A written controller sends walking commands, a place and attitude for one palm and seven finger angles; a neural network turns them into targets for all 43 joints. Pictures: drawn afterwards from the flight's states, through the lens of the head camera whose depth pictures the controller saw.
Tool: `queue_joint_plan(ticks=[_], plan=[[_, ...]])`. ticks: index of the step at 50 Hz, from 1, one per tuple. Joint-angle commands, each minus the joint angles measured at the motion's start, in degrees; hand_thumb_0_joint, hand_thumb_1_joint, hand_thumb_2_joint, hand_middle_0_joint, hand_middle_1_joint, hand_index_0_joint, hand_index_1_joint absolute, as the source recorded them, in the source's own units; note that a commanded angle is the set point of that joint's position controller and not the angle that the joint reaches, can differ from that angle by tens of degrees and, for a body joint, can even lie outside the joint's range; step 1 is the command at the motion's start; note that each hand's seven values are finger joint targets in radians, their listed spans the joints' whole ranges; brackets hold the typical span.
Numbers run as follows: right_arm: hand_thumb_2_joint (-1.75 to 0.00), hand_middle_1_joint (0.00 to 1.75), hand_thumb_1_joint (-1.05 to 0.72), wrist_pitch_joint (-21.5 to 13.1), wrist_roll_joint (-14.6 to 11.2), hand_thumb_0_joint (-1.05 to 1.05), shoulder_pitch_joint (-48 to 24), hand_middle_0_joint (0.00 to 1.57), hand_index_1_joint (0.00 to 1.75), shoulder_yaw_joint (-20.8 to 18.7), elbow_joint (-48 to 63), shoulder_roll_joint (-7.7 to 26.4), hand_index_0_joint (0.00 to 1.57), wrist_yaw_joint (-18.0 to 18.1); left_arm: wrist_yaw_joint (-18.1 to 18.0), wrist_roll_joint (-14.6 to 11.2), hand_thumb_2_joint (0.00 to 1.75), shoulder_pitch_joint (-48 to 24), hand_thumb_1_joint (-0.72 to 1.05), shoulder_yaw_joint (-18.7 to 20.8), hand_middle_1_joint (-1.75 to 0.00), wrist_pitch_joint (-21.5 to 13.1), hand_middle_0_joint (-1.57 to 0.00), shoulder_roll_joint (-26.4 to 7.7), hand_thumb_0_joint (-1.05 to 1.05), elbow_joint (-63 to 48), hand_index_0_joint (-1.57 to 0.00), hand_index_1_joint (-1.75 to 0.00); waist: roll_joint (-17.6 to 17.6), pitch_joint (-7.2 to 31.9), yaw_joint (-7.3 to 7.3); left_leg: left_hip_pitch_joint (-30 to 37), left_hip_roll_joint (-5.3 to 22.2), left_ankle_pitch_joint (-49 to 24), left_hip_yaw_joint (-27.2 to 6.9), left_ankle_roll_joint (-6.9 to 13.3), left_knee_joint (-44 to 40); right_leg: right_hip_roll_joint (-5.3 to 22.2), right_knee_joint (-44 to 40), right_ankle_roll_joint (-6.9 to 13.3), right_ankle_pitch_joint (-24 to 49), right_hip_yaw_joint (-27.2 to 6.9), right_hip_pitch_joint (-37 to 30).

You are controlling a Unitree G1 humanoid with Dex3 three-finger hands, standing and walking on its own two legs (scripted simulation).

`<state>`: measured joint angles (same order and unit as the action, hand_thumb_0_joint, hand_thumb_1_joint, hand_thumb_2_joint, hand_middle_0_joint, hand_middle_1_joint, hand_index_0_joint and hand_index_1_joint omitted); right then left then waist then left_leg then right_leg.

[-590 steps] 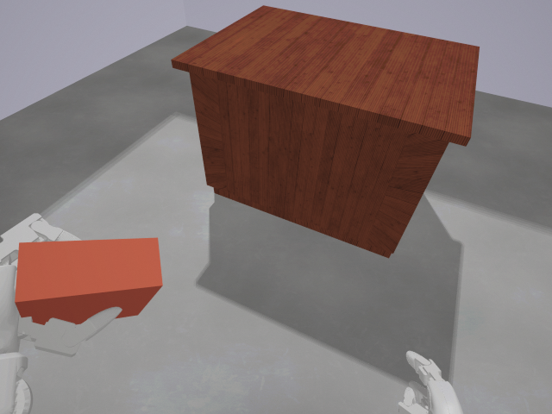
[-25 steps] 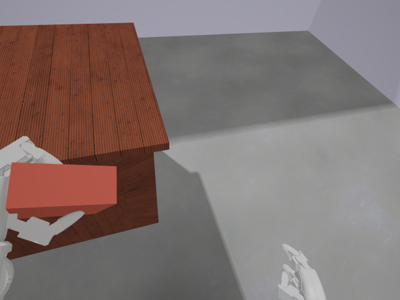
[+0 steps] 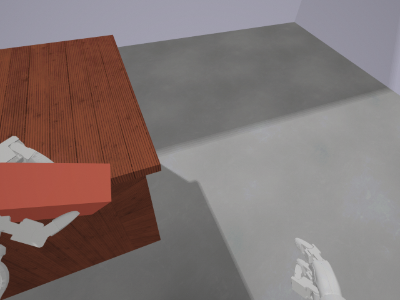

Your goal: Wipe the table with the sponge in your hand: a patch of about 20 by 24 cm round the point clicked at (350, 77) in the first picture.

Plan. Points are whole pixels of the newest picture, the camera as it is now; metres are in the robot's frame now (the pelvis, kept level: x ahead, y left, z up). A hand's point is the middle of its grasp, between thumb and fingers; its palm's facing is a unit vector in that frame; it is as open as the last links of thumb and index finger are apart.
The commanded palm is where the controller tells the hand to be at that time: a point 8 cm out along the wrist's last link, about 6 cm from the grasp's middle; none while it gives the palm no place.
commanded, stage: shuffle to correct the standing spot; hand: left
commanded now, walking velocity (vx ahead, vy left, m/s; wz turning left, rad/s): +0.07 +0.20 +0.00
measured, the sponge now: (71, 193) +0.24 +0.21 +0.15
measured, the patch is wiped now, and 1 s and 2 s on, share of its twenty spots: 0.00 0.00 0.00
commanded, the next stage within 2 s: none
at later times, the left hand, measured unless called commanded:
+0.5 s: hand (1, 208) +0.20 +0.27 +0.19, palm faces +0.34 -0.82 -0.46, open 9.6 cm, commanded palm +0.15 +0.32 +0.19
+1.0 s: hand out of the picture +0.21 +0.38 +0.18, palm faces +0.40 -0.80 -0.45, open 9.6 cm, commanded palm +0.14 +0.41 +0.19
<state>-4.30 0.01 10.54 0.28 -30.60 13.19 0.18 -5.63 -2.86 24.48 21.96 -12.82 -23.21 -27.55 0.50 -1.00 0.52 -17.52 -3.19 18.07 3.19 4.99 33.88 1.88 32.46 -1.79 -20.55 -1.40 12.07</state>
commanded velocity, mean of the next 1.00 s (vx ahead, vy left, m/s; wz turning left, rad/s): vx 0.10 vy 0.20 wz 0.00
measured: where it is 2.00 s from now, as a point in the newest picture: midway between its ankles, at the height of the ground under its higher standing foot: outside the picture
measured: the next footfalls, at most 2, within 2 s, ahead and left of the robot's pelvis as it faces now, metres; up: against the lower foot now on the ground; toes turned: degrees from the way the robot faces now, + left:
right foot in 0.52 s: +0.03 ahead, -0.05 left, +0.00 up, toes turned -13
left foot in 0.88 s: +0.02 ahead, +0.29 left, +0.00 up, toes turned +2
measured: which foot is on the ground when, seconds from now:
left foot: down 0.00-0.52, up 0.54-0.86, down 0.88-1.00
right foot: down 0.00-0.26, up 0.28-0.50, down 0.52-0.88, up 0.90-1.00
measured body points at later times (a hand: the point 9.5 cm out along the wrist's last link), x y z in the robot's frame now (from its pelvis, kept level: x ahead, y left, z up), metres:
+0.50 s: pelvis -0.02 +0.04 +0.00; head -0.01 +0.03 +0.45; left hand +0.17 +0.31 +0.21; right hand +0.14 -0.19 -0.09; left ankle +0.00 +0.06 -0.73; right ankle -0.01 -0.04 -0.72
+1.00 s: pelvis -0.03 +0.13 -0.01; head -0.01 +0.14 +0.44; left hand +0.18 +0.42 +0.20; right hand +0.12 -0.10 -0.09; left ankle -0.02 +0.29 -0.73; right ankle -0.02 +0.04 -0.70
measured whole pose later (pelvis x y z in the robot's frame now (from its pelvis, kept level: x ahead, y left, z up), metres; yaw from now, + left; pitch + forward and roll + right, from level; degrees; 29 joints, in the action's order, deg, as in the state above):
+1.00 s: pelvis -0.03 +0.13 -0.01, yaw -2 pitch +0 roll +2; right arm -6.9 -0.3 13.5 -1.1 -33.0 9.3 1.7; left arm -7.9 -2.5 23.6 25.6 -13.3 -26.0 -26.0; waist 3.4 -2.4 1.0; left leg -16.8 2.7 17.7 3.2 -2.3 35.1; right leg 4.4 52.0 -1.8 -27.8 5.5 24.8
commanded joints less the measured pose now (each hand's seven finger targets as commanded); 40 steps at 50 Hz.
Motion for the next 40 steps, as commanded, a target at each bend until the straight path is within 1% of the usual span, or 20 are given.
queue_joint_plan(ticks=[1, 3, 6, 8, 9, 11, 13, 16, 20, 22, 24, 25, 26, 27, 28, 29, 32, 35, 38, 40], plan=[[-0.9, 0.3, -0.9, -2.0, -0.7, 0.0, -3.4, 0.2, 0.3, -2.9, 9.3, 6.8, 0.2, -0.1, -1.2, -1.0, 1.3, 2.0, 0.1, 7.9, -1.6, -4.4, -1.2, -9.7, 0.0, -13.7, -1.2, -1.6, -5.5, 13.5, -0.76, 9.1, 8.1, -38.4, -6.1, -3.9, -1.2, 2.4, 3.3, 4.0, 22.1, 1.1, -2.1], [-0.9, 0.3, -0.9, -1.3, -1.0, 0.0, -3.4, 0.2, 0.3, -3.1, 9.4, 6.9, 0.2, 0.0, -1.5, -1.0, 1.3, 2.1, 0.1, 8.1, -1.6, -4.2, -1.2, -9.5, 0.0, -12.4, -1.2, -1.6, -3.5, 12.0, -0.78, 3.9, 7.9, -31.1, -5.9, -4.0, -0.3, 4.0, 1.5, 5.0, 22.7, -1.3, -4.2], [-0.9, 0.3, -0.9, -0.7, -1.0, 0.0, -3.5, 0.2, 0.3, -3.2, 8.7, 6.8, 0.2, 0.2, -2.2, -0.8, 1.3, 0.4, 0.1, 8.6, -1.6, -4.6, -1.2, -10.2, 0.0, -10.5, -1.2, -1.6, 3.6, 10.6, -0.58, -1.7, 5.0, -23.3, -4.1, -4.6, 5.4, 10.7, -0.6, 7.6, 32.3, -8.1, -6.4], [-0.9, 0.3, -0.9, -0.5, -0.9, 0.0, -3.3, 0.2, 0.3, -3.3, 8.2, 6.9, 0.2, 0.0, -2.8, -0.4, 1.3, -2.4, 0.1, 8.4, -1.6, -5.0, -1.2, -10.3, 0.0, -10.7, -1.2, -1.6, 4.2, 10.3, -0.3, -3.0, 4.2, -20.0, -3.9, -4.5, 5.3, 12.5, 0.9, 8.1, 34.6, -9.0, -7.1], [-0.9, 0.3, -0.9, -0.4, -1.0, 0.0, -3.7, 0.2, 0.3, -3.4, 8.2, 6.7, 0.2, 0.1, -2.9, -0.2, 1.3, -3.2, 0.1, 8.3, -1.6, -5.0, -1.2, -10.4, 0.0, -11.5, -1.2, -1.6, 3.5, 10.4, 0.0, -0.3, 4.5, -20.8, -4.3, -4.2, 2.1, 11.3, 2.4, 7.0, 33.2, -7.4, -4.8], [-0.9, 0.3, -0.9, -0.2, -1.2, 0.0, -3.8, 0.2, 0.3, -3.4, 8.4, 7.0, 0.2, 0.6, -2.7, -0.5, 1.3, -2.1, 0.1, 8.4, -1.6, -4.7, -1.2, -10.4, 0.0, -12.9, -1.2, -1.6, -5.7, 11.5, 0.33, 9.1, 7.6, -30.8, -9.5, -3.1, -4.5, 3.4, 11.3, 2.6, 22.4, 1.6, 3.7], [-0.9, 0.3, -0.9, -1.2, -0.4, 0.0, -2.8, 0.2, 0.3, -3.8, 9.3, 6.8, 0.2, 0.0, -2.2, -0.2, 1.3, -3.1, 0.1, 7.1, -1.6, -4.4, -1.2, -9.9, 0.0, -16.9, -1.2, -1.6, -16.4, 11.5, 0.54, 19.6, 14.3, -42.8, -18.8, -2.2, -11.2, -1.9, 23.3, 1.0, -8.8, 5.4, 17.0], [-0.9, 0.3, -0.9, -1.8, -0.1, 0.0, -3.1, 0.2, 0.3, -4.0, 8.7, 6.7, 0.2, -0.1, -2.4, 0.2, 1.3, -3.4, 0.1, 5.8, -1.6, -4.0, -1.2, -8.7, 0.0, -18.0, -1.2, -1.6, -10.5, 10.1, 0.06, 17.3, 14.8, -34.5, -15.4, -1.3, -12.2, 0.2, 26.5, 1.6, -9.0, 4.7, 17.7], [-0.9, 0.3, -0.9, -2.1, -0.1, 0.0, -3.8, 0.2, 0.3, -3.4, 8.2, 7.0, 0.2, 0.2, -2.7, -0.4, 1.3, 0.7, 0.1, 7.0, -1.6, -2.8, -1.2, -9.0, 0.0, -13.0, -1.2, -1.6, -9.5, 6.9, -0.88, 6.3, 11.5, -23.8, -8.6, -1.7, -15.3, 0.4, 15.2, 1.4, -2.7, 9.2, 8.6], [-0.9, 0.3, -0.9, -1.7, 0.4, 0.0, -4.2, 0.2, 0.3, -3.2, 8.3, 6.8, 0.2, 0.7, -2.6, -1.0, 1.3, 2.2, 0.1, 6.7, -1.6, -2.2, -1.2, -8.3, 0.0, -10.1, -1.2, -1.6, -9.8, 5.7, -1.58, -2.0, 10.2, -17.4, -7.5, -5.1, -17.3, 0.3, 5.5, 1.9, -0.3, 11.7, -0.8], [-0.9, 0.3, -0.9, -0.8, 0.9, 0.0, -4.7, 0.2, 0.3, -3.7, 9.1, 6.7, 0.2, 1.1, -2.7, -1.6, 1.3, 3.2, 0.1, 7.6, -1.6, -1.5, -1.2, -8.6, 0.0, -6.8, -1.2, -1.6, -7.0, 6.3, -3.35, -14.9, 7.1, -7.6, -5.3, -10.9, -11.1, 2.3, -5.5, 4.2, 5.7, 12.3, -17.1], [-0.9, 0.3, -0.9, 0.2, 0.7, 0.0, -4.0, 0.2, 0.3, -3.9, 8.8, 6.2, 0.2, 0.9, -2.9, -1.0, 1.3, 3.7, 0.1, 8.0, -1.6, -1.4, -1.2, -9.6, 0.0, -4.9, -1.2, -1.6, 3.3, 7.8, -3.99, -21.1, 3.9, 2.7, -3.2, -11.9, 5.6, 11.6, -9.9, 8.6, 5.9, 2.2, -21.4], [-0.9, 0.3, -0.9, 1.0, -0.1, 0.0, -3.6, 0.2, 0.3, -3.9, 9.0, 6.1, 0.2, 0.5, -2.7, -1.0, 1.3, 1.2, 0.1, 7.1, -1.6, -2.0, -1.2, -9.5, 0.0, -4.8, -1.2, -1.6, 18.4, 7.1, -3.01, -24.5, 2.7, 13.0, -8.4, -6.0, 33.2, 29.2, -17.4, 15.3, -6.2, -26.1, -11.2], [-0.9, 0.3, -0.9, 0.8, 1.1, 0.0, -4.5, 0.2, 0.3, -3.2, 8.0, 7.5, 0.2, 0.3, -2.5, -1.1, 1.3, -2.1, 0.1, 7.5, -1.6, -1.5, -1.2, -8.1, 0.0, -3.3, -1.2, -1.6, 13.1, 1.7, -1.29, -25.8, 4.2, 8.5, -12.4, -6.5, 41.0, 32.1, -21.3, 15.1, -10.4, -29.8, -0.5], [-0.9, 0.3, -0.9, 0.6, 0.4, 0.0, -1.8, 0.2, 0.3, -3.7, 6.6, 7.5, 0.2, -0.1, -2.0, -0.6, 1.3, -4.4, 0.1, 5.8, -1.6, -1.4, -1.2, -7.0, 0.0, -3.8, -1.2, -1.6, 11.8, 2.1, 0.28, -23.3, 5.7, 3.6, -13.6, -6.6, 41.6, 28.3, -20.8, 11.5, -13.1, -21.9, 2.7], [-0.9, 0.3, -0.9, 0.5, 0.3, 0.0, -1.9, 0.2, 0.3, -4.1, 6.6, 7.3, 0.2, -0.4, -1.7, -0.4, 1.3, -4.0, 0.1, 5.7, -1.6, -2.1, -1.2, -7.6, 0.0, -4.7, -1.2, -1.6, 11.9, 3.2, 0.49, -22.7, 6.4, 1.7, -12.0, -6.8, 42.3, 25.3, -20.2, 11.2, -13.4, -20.1, 3.1], [-0.9, 0.3, -0.9, 0.3, 0.6, 0.0, -4.4, 0.2, 0.3, -2.5, 5.2, 6.0, 0.2, 0.5, -2.1, 0.4, 1.3, -5.4, 0.1, 3.8, -1.6, -2.9, -1.2, -7.5, 0.0, -9.8, -1.2, -1.6, 3.9, 4.2, -0.46, -18.1, 7.8, -3.1, -6.0, -6.9, 35.7, 19.0, -18.2, 8.9, -1.9, -6.5, 3.9], [-0.9, 0.3, -0.9, -2.4, 1.1, 0.0, -5.8, 0.2, 0.3, -2.2, 4.8, 5.3, 0.2, 1.9, -3.4, 1.1, 1.3, -9.5, 0.1, 3.9, -1.6, -3.7, -1.2, -10.2, 0.0, -16.2, -1.2, -1.6, 5.2, 3.8, -0.94, -9.3, 7.9, -1.4, -1.4, -6.0, 19.3, 17.3, -16.8, 8.0, -1.4, -1.8, 5.5], [-0.9, 0.3, -0.9, -4.1, 1.4, 0.0, -4.7, 0.2, 0.3, -2.4, 4.8, 3.7, 0.2, 2.8, -4.4, 1.4, 1.3, -6.1, 0.1, 6.4, -1.6, -3.1, -1.2, -10.8, 0.0, -16.1, -1.2, -1.6, 8.5, 5.2, -2.32, 0.1, 4.2, -1.1, 5.5, -5.4, 4.6, 14.9, -13.6, 7.1, -0.8, 0.9, 3.5], [-0.9, 0.3, -0.9, -4.0, 0.8, 0.0, -2.7, 0.2, 0.3, -3.2, 4.7, 4.0, 0.2, 3.2, -4.5, 0.8, 1.3, -4.2, 0.1, 8.0, -1.6, -2.5, -1.2, -11.5, 0.0, -14.5, -1.2, -1.6, 7.3, 5.7, -1.18, 5.6, 2.3, -2.4, 6.7, -5.7, -3.1, 13.5, -7.5, 5.4, 0.1, 2.6, 3.6]])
